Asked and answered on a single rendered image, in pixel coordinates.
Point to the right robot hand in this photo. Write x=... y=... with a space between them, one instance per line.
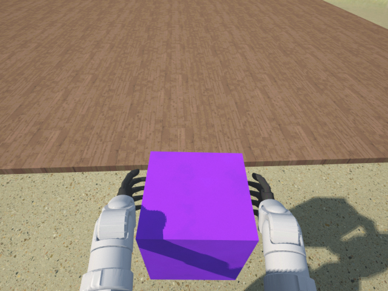
x=263 y=188

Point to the left robot hand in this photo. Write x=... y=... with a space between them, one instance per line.
x=127 y=186

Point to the carton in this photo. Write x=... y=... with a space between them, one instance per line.
x=196 y=220

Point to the right robot forearm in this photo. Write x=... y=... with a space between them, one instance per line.
x=283 y=248

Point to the left robot forearm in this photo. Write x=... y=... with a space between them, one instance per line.
x=112 y=246

